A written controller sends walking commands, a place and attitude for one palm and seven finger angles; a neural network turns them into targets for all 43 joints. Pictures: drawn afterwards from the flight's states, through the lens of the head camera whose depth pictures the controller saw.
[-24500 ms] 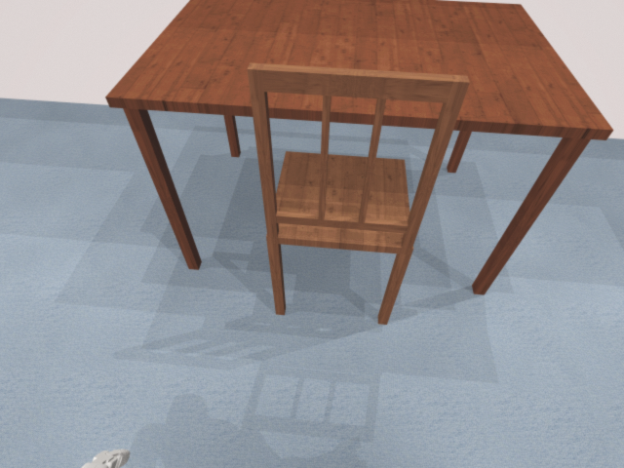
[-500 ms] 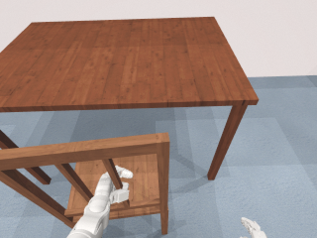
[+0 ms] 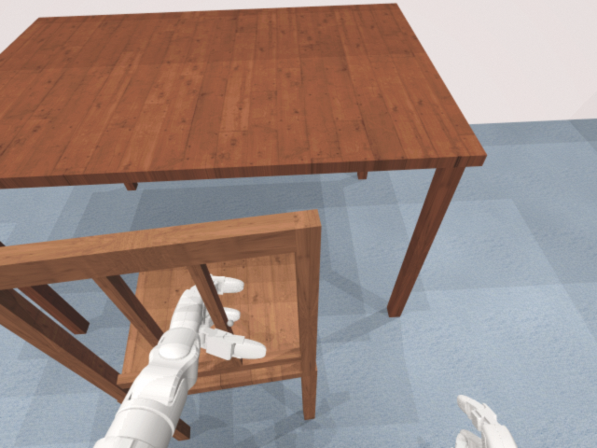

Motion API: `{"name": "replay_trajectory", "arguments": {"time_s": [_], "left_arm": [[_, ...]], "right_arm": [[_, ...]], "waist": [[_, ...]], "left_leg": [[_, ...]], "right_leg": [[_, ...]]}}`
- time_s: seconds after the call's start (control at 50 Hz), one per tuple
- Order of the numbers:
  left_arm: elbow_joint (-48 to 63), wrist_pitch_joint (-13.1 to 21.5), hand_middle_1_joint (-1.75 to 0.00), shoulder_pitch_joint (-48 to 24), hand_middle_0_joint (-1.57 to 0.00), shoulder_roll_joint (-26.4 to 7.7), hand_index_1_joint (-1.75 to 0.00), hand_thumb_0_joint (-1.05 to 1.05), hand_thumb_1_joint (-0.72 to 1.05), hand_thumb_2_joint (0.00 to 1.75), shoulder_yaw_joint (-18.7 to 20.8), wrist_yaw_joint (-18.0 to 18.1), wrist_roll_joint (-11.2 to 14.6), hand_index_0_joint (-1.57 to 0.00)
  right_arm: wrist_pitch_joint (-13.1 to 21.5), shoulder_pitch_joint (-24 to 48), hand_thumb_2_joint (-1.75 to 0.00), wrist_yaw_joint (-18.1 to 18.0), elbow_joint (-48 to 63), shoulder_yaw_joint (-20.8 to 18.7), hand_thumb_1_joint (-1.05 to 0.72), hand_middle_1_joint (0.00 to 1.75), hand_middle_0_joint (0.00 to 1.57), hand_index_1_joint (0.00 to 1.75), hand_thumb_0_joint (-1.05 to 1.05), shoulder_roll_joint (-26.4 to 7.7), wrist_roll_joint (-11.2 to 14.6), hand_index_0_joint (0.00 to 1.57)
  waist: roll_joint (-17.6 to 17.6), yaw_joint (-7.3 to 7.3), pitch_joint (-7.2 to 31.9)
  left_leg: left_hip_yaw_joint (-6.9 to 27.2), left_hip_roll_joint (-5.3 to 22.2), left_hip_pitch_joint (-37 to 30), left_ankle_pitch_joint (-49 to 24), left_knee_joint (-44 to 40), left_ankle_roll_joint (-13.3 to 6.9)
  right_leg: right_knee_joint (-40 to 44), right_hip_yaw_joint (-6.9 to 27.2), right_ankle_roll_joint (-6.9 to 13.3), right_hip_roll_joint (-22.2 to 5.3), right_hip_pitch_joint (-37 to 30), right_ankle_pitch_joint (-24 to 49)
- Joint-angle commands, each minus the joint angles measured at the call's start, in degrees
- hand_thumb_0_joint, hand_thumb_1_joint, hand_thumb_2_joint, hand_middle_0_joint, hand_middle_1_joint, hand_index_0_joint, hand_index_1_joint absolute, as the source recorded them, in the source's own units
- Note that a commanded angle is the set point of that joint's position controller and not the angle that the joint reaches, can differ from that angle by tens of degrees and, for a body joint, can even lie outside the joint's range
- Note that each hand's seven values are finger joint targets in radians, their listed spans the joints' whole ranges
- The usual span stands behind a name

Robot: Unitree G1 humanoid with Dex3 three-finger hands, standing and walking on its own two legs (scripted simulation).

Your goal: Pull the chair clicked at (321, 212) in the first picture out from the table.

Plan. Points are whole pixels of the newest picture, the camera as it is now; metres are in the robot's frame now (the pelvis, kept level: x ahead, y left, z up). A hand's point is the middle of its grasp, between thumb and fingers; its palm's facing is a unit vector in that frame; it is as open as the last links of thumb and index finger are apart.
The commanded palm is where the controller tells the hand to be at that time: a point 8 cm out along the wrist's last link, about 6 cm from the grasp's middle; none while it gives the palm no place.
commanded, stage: open the thumb and straighten the fingers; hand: left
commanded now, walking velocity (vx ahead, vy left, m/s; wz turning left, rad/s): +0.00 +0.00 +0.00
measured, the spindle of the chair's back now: (151, 331) +0.30 +0.23 -0.04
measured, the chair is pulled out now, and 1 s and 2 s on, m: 0.17 0.17 0.17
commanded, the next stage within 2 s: draw the fingers out of the gap in 0.30 s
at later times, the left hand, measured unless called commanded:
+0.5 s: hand (230, 326) +0.31 +0.11 -0.05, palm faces -0.04 -0.99 -0.14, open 17.4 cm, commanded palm +0.28 +0.17 -0.02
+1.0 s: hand (227, 393) +0.21 +0.10 -0.05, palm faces -0.04 -0.99 -0.15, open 17.5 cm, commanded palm +0.20 +0.16 -0.02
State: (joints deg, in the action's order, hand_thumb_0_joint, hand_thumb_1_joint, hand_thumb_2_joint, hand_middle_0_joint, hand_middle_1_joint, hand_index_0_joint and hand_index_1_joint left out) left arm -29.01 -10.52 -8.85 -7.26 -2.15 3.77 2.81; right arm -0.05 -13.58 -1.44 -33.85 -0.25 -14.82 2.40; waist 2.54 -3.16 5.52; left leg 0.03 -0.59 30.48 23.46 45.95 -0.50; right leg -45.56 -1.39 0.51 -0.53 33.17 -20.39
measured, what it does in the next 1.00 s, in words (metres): stands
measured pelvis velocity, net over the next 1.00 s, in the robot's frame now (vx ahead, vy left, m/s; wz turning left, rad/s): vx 0.02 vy -0.01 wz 0.04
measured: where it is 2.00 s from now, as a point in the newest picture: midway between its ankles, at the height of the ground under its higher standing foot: outside the picture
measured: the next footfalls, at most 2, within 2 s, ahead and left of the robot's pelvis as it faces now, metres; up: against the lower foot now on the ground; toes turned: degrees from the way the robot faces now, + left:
none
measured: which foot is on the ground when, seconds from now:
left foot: down 0.00-1.00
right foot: down 0.00-1.00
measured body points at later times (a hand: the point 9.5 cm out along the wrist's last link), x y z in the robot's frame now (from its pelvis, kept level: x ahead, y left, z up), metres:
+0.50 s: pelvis +0.00 +0.00 -0.01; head +0.04 -0.01 +0.44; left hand +0.31 +0.16 -0.04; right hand +0.13 -0.25 -0.11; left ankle +0.00 +0.12 -0.71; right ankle +0.02 -0.11 -0.71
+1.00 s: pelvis +0.02 -0.01 -0.02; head +0.04 -0.02 +0.43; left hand +0.21 +0.16 -0.04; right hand +0.21 -0.24 -0.09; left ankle +0.00 +0.11 -0.71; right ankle +0.02 -0.11 -0.71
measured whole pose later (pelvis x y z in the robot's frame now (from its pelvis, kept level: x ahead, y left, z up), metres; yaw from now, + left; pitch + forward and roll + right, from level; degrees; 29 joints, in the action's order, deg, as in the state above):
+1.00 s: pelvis +0.02 -0.01 -0.02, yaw +2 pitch +10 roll +0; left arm 3.6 -17.1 20.7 -8.0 -9.4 4.4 0.8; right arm 2.1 -13.2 -3.0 -24.7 1.7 -13.8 1.4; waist 2.6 -1.9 8.1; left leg 2.5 -0.8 36.0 28.6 54.4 0.1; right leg -53.3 -3.9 1.1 -0.8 37.6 -26.0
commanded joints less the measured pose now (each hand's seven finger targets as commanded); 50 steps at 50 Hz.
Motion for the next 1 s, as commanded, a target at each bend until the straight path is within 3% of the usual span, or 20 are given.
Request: {"name": "replay_trajectory", "arguments": {"time_s": [0.0,0.04,0.08,0.14,0.18,0.24,0.3,0.32,0.36,0.38,0.42,0.5,0.58,0.62,0.66,0.8,0.82,0.9,0.92,0.98], "left_arm": [[10.9,0.8,-0.51,-15.5,-0.18,-4.5,-0.51,0.00,-0.55,0.20,2.0,0.4,0.1,-0.18],[12.4,0.6,-0.36,-18.0,-0.13,-4.8,-0.36,0.00,-0.55,0.20,1.9,0.7,-0.6,-0.13],[10.3,0.5,-0.22,-17.0,-0.07,-7.4,-0.22,0.00,-0.55,0.20,4.9,1.0,-1.0,-0.07],[13.7,1.4,0.00,-17.1,0.00,-5.9,0.00,0.00,-0.55,0.20,3.4,0.8,-0.5,0.00],[14.8,1.6,0.00,-19.3,0.00,-5.8,0.00,0.00,-0.55,0.20,2.7,0.7,-0.2,0.00],[13.4,0.8,0.00,-17.9,0.00,-6.0,0.00,0.00,-0.55,0.20,2.9,0.4,0.1,0.00],[12.7,-0.4,0.00,-18.3,0.00,-3.4,0.00,0.00,-0.55,0.20,0.1,0.1,0.0,0.00],[13.1,-0.6,0.00,-18.3,0.00,-5.5,0.00,0.00,-0.55,0.20,2.1,0.4,-0.1,0.00],[14.7,-1.0,0.00,-16.9,0.00,-5.6,0.00,0.00,-0.55,0.20,2.5,0.6,0.1,0.00],[9.5,-1.2,0.00,-16.3,0.00,-7.9,0.00,0.00,-0.55,0.20,5.2,0.9,-0.4,0.00],[11.8,-0.7,0.00,-9.0,0.00,-6.5,0.00,0.00,-0.55,0.20,4.6,0.6,-0.3,0.00],[20.5,0.2,0.00,-3.2,0.00,-6.4,0.00,0.00,-0.55,0.20,3.2,0.4,-0.8,0.00],[26.3,-0.4,0.00,1.8,0.00,-5.3,0.00,0.00,-0.55,0.20,0.6,0.8,-0.7,0.00],[29.1,-0.6,0.00,4.9,0.00,-4.3,0.00,0.00,-0.55,0.20,-0.9,1.0,-0.8,0.00],[33.2,-0.8,0.00,7.0,0.00,-5.1,0.00,0.00,-0.55,0.20,-0.8,1.2,-0.8,0.00],[40.3,-2.1,0.00,16.9,0.00,-3.4,0.00,0.00,-0.55,0.20,-4.7,1.3,-1.7,0.00],[40.7,-2.4,0.00,20.2,0.00,-3.9,0.00,0.00,-0.55,0.20,-4.3,1.4,-1.9,0.00],[43.3,-3.6,0.00,23.6,0.00,-4.2,0.00,0.00,-0.55,0.20,-4.9,1.4,-2.5,0.00],[43.9,-3.8,0.00,26.1,0.00,-4.7,0.00,0.00,-0.55,0.20,-4.2,1.4,-2.5,0.00],[47.3,-4.2,0.00,28.8,0.00,-5.3,0.00,0.00,-0.55,0.20,-4.2,1.4,-2.9,0.00]], "right_arm": [[2.8,3.9,-0.90,-1.1,8.7,-2.1,-0.90,0.30,0.20,0.30,0.00,-7.1,0.2,0.20],[2.9,3.8,-0.90,-1.3,8.9,-2.0,-0.90,0.30,0.20,0.30,0.00,-6.8,0.2,0.20],[2.7,3.1,-0.90,-1.5,8.6,-2.0,-0.90,0.30,0.20,0.30,0.00,-7.1,-0.1,0.20],[3.2,3.2,-0.90,-1.6,9.4,-1.9,-0.90,0.30,0.20,0.30,0.00,-6.6,0.0,0.20],[3.6,2.7,-0.90,-1.8,9.2,-1.9,-0.90,0.30,0.20,0.30,0.00,-6.7,0.0,0.20],[3.7,2.7,-0.90,-1.9,8.8,-1.8,-0.90,0.30,0.20,0.30,0.00,-6.8,0.2,0.20],[3.6,2.7,-0.90,-1.9,8.8,-1.6,-0.90,0.30,0.20,0.30,0.00,-6.9,0.3,0.20],[3.6,2.3,-0.90,-1.9,8.8,-1.8,-0.90,0.30,0.20,0.30,0.00,-7.1,0.2,0.20],[3.8,2.3,-0.90,-1.9,9.2,-2.0,-0.90,0.30,0.20,0.30,0.00,-7.0,0.1,0.20],[3.4,1.5,-0.90,-2.0,8.2,-1.9,-0.90,0.30,0.20,0.30,0.00,-7.4,-0.2,0.20],[3.1,1.8,-0.90,-1.4,9.7,-1.9,-0.90,0.30,0.20,0.30,0.00,-6.9,-0.2,0.20],[3.2,2.3,-0.90,-0.9,11.9,-2.2,-0.90,0.30,0.20,0.30,0.00,-6.4,-0.2,0.20],[3.3,2.6,-0.90,-1.1,13.1,-2.2,-0.90,0.30,0.20,0.30,0.00,-6.4,-0.2,0.20],[3.6,3.2,-0.90,-1.3,13.7,-2.1,-0.90,0.30,0.20,0.30,0.00,-6.2,-0.2,0.20],[4.3,3.0,-0.90,-1.6,14.1,-2.2,-0.90,0.30,0.20,0.30,0.00,-6.2,-0.2,0.20],[5.4,2.5,-0.90,-2.1,15.4,-1.6,-0.90,0.30,0.20,0.30,0.00,-5.8,-0.6,0.20],[5.5,2.7,-0.90,-2.1,15.9,-1.6,-0.90,0.30,0.20,0.30,0.00,-5.7,-0.7,0.20],[5.3,2.7,-0.90,-2.4,17.1,-1.3,-0.90,0.30,0.20,0.30,0.00,-5.7,-0.9,0.20],[5.3,2.8,-0.90,-2.4,17.9,-1.2,-0.90,0.30,0.20,0.30,0.00,-5.5,-1.0,0.20],[5.0,2.8,-0.90,-2.7,19.1,-1.0,-0.90,0.30,0.20,0.30,0.00,-5.4,-1.1,0.20]], "waist": [[-4.7,-0.55,11.8],[-3.1,-0.56,12.3],[-4.0,-0.26,11.9],[-3.6,-0.23,14.9],[-4.3,-1.02,15.5],[-3.6,-1.02,14.3],[-4.1,-1.75,13.2],[-3.5,-1.11,14.3],[-3.7,-0.80,15.8],[-5.9,-1.06,13.7],[-4.2,0.58,14.6],[-1.2,1.28,17.8],[-4.4,-0.13,15.6],[-4.1,-0.18,13.9],[-2.8,-0.08,15.5],[-2.8,-0.81,13.9],[-2.4,-0.01,13.2],[-4.4,-0.46,11.8],[-4.9,0.13,11.3],[-3.1,0.46,11.2]], "left_leg": [[0.5,0.3,-1.6,-9.5,-5.8,-1.2],[0.8,0.4,-2.1,-9.3,-5.5,-1.1],[1.0,0.3,-0.5,-8.5,-4.9,-1.1],[0.9,0.3,-1.4,-8.9,-4.5,-1.2],[1.2,0.4,-1.5,-9.1,-4.1,-1.2],[1.1,0.5,-0.7,-8.5,-3.8,-1.2],[1.5,0.5,-0.5,-7.6,-3.8,-1.3],[1.5,0.4,-0.5,-8.2,-3.7,-1.2],[1.4,0.4,-1.1,-10.0,-3.5,-1.2],[1.4,0.3,1.5,-9.8,-2.7,-1.0],[0.9,0.3,1.7,-11.1,-2.7,-0.9],[0.2,0.5,-0.1,-15.1,-2.0,-0.8],[0.5,0.6,0.7,-14.4,-1.3,-1.3],[0.6,0.5,0.7,-13.4,-1.3,-1.4],[0.7,0.4,-0.2,-14.6,-0.6,-1.4],[1.8,0.3,-0.5,-16.7,0.9,-1.4],[1.7,0.2,-0.2,-16.5,0.9,-1.3],[1.8,-0.1,1.6,-14.6,1.8,-1.5],[1.9,-0.2,2.4,-13.7,1.7,-1.5],[1.7,-0.5,3.1,-13.1,2.3,-1.6]], "right_leg": [[6.1,-0.9,0.1,0.2,-6.3,7.0],[5.6,-1.0,0.4,0.3,-5.4,6.2],[5.2,-1.0,0.4,0.4,-4.7,5.1],[4.7,-0.8,0.4,0.3,-5.6,5.7],[4.4,-0.9,0.3,0.5,-5.4,5.8],[4.6,-0.7,0.3,0.4,-4.6,5.4],[4.5,-1.2,0.3,0.5,-3.2,4.2],[4.3,-1.1,0.5,0.4,-3.9,4.7],[4.1,-1.1,0.4,0.3,-5.1,6.7],[3.4,-1.2,0.5,0.5,-3.8,6.8],[2.8,-1.2,0.6,0.1,-5.0,8.0],[1.9,-1.0,0.9,-0.2,-7.2,11.9],[2.2,-1.1,0.5,0.0,-6.5,12.0],[2.2,-1.3,0.4,0.0,-5.6,10.9],[1.9,-1.2,0.4,-0.2,-6.2,12.1],[0.6,-2.1,0.4,-0.3,-4.6,13.5],[0.4,-2.2,0.5,-0.3,-4.5,13.1],[0.3,-1.9,0.2,-0.3,-3.8,12.4],[0.2,-2.0,0.2,-0.4,-3.8,11.5],[0.0,-1.6,0.5,-0.4,-3.7,10.6]]}}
